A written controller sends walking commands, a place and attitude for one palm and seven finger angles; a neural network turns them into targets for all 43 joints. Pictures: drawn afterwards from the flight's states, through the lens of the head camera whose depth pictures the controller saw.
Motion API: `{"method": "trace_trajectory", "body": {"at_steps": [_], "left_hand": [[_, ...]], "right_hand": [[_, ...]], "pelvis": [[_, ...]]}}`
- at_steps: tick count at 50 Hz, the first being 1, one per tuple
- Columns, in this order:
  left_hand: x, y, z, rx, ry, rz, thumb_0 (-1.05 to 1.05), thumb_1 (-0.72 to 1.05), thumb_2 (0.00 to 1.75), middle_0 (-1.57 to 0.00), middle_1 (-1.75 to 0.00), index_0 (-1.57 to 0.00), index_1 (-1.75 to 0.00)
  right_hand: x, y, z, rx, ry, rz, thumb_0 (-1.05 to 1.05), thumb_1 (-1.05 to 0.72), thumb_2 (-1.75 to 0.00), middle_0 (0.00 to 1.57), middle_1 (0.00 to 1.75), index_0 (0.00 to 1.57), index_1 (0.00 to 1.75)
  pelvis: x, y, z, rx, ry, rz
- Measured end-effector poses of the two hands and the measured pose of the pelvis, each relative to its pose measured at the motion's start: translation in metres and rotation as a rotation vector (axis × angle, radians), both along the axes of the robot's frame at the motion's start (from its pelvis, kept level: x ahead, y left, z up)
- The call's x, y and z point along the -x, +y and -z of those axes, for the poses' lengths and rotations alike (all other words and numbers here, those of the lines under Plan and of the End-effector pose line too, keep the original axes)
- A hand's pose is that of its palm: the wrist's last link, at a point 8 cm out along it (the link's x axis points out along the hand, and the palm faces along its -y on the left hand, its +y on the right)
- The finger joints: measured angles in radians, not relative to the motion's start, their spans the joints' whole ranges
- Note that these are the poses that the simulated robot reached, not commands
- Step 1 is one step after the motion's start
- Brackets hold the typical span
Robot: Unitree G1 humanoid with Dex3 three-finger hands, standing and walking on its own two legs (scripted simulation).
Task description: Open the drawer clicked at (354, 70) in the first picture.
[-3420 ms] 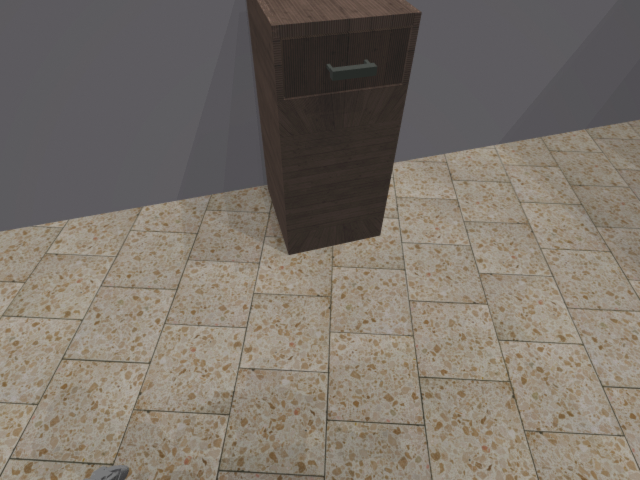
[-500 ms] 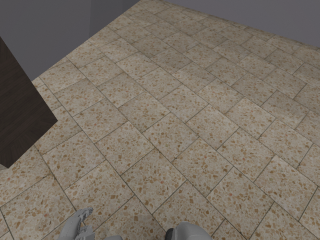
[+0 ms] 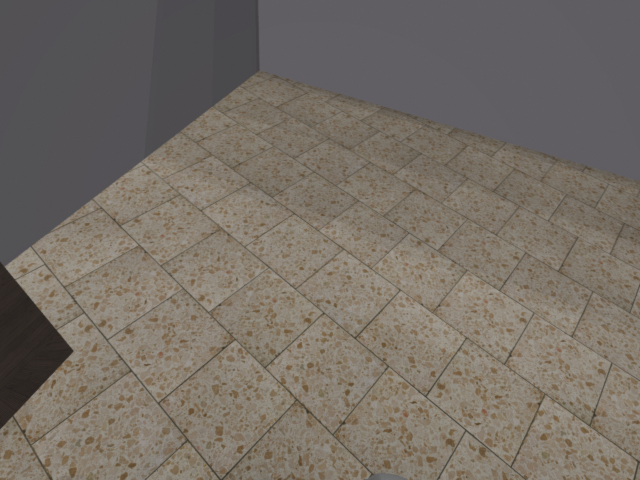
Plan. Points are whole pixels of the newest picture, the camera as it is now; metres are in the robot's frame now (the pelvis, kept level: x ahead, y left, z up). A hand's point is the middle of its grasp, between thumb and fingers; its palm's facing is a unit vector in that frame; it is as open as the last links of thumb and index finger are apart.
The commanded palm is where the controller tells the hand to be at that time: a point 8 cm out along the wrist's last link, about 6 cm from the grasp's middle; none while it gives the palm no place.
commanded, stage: walk to a spot facing it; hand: left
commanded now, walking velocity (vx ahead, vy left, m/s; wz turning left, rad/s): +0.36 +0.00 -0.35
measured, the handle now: out of the picture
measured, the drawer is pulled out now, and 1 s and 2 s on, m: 0.00 0.00 0.00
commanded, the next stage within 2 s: turn to face it in 0.38 s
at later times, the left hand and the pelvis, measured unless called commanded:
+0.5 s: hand (268, 368) +0.33 +0.10 -0.17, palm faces -0.09 -0.97 -0.23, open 7.2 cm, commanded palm none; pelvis +0.24 -0.08 -0.01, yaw -7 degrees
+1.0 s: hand (255, 327) +0.41 +0.13 -0.19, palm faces +0.17 -0.96 -0.20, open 7.4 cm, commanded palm none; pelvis +0.37 -0.07 -0.02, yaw +6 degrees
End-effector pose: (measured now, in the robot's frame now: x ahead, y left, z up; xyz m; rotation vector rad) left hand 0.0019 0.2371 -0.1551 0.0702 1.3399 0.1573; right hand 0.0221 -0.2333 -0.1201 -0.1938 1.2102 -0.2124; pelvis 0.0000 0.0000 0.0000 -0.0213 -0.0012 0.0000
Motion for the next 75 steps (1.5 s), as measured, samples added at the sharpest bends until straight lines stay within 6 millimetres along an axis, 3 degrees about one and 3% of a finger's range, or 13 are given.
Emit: {"method": "trace_trajectory", "body": {"at_steps": [8,15,19,23,26,30,35,42,52,61,64,68,75], "left_hand": [[-0.103,-0.019,0.001,0.01,0.023,0.086,0.01,0.93,0.9,-0.2,-0.3,-0.19,-0.3],[-0.239,-0.059,0.011,-0.025,-0.067,0.217,0.01,0.92,0.9,-0.2,-0.3,-0.19,-0.3],[-0.292,-0.08,0.011,-0.049,-0.153,0.21,0.01,0.92,0.9,-0.2,-0.3,-0.19,-0.3],[-0.315,-0.091,-0.006,-0.073,-0.154,0.187,0.0,0.93,0.9,-0.2,-0.3,-0.2,-0.3],[-0.327,-0.093,-0.015,-0.091,-0.133,0.193,0.0,0.94,0.9,-0.2,-0.3,-0.2,-0.3],[-0.337,-0.096,-0.018,-0.082,-0.1,0.17,0.0,0.94,0.9,-0.2,-0.3,-0.2,-0.3],[-0.344,-0.097,-0.006,-0.048,-0.061,0.091,0.01,0.93,0.9,-0.2,-0.3,-0.2,-0.3],[-0.348,-0.083,0.026,-0.008,0.033,-0.029,0.01,0.91,0.9,-0.2,-0.3,-0.2,-0.3],[-0.409,-0.053,-0.004,-0.093,-0.1,-0.102,0.01,0.91,0.9,-0.2,-0.3,-0.19,-0.3],[-0.436,-0.074,-0.028,-0.176,-0.217,-0.159,0.01,0.91,0.9,-0.2,-0.3,-0.19,-0.3],[-0.428,-0.091,-0.032,-0.203,-0.236,-0.184,0.0,0.91,0.9,-0.2,-0.3,-0.19,-0.3],[-0.404,-0.112,-0.041,-0.2,-0.197,-0.243,0.01,0.9,0.9,-0.2,-0.3,-0.2,-0.3],[-0.359,-0.139,-0.035,-0.161,-0.111,-0.354,0.01,0.9,0.9,-0.2,-0.3,-0.2,-0.3]], "right_hand": [[0.031,0.011,0.007,-0.058,0.258,0.145,0.0,-0.92,-0.9,0.2,0.3,0.2,0.3],[0.031,0.012,0.027,-0.161,0.46,0.271,0.0,-0.91,-0.9,0.2,0.3,0.2,0.3],[-0.017,-0.009,0.041,-0.187,0.46,0.284,0.0,-0.91,-0.9,0.2,0.3,0.2,0.3],[-0.111,-0.042,0.041,-0.152,0.281,0.234,0.01,-0.91,-0.9,0.2,0.3,0.2,0.3],[-0.186,-0.061,0.036,-0.132,0.129,0.197,0.0,-0.91,-0.9,0.2,0.3,0.2,0.3],[-0.258,-0.085,0.028,-0.085,0.032,0.148,0.02,-0.95,-0.9,0.2,0.3,0.2,0.3],[-0.33,-0.088,0.023,-0.065,0.008,0.046,0.01,-0.94,-0.9,0.2,0.29,0.19,0.3],[-0.416,-0.069,0.032,-0.027,-0.02,-0.084,0.0,-0.92,-0.9,0.2,0.3,0.2,0.3],[-0.451,-0.063,0.022,-0.042,0.012,-0.16,0.0,-0.91,-0.9,0.2,0.3,0.2,0.3],[-0.488,-0.105,0.03,-0.058,0.004,-0.223,0.0,-0.9,-0.9,0.21,0.3,0.2,0.3],[-0.503,-0.124,0.037,-0.057,0.005,-0.252,0.0,-0.9,-0.9,0.2,0.3,0.2,0.3],[-0.525,-0.137,0.028,-0.047,0.014,-0.313,0.0,-0.91,-0.9,0.2,0.3,0.2,0.3],[-0.556,-0.13,0.02,-0.028,0.046,-0.438,0.0,-0.91,-0.9,0.2,0.3,0.2,0.3]], "pelvis": [[-0.072,-0.011,0.001,-0.007,0.009,0.058],[-0.149,-0.046,0.025,-0.015,0.008,0.107],[-0.187,-0.069,0.031,-0.023,-0.009,0.118],[-0.22,-0.08,0.016,-0.022,-0.01,0.122],[-0.243,-0.084,0.008,-0.024,-0.003,0.12],[-0.274,-0.085,0.004,-0.016,-0.005,0.096],[-0.311,-0.082,0.007,-0.003,-0.017,0.038],[-0.358,-0.065,0.029,-0.008,-0.022,-0.039],[-0.377,-0.07,0.014,-0.002,0.004,-0.136],[-0.391,-0.111,0.015,-0.011,0.021,-0.252],[-0.394,-0.127,0.019,-0.021,0.014,-0.297],[-0.4,-0.137,0.009,-0.049,0.007,-0.354],[-0.404,-0.145,0.003,-0.063,0.014,-0.46]]}}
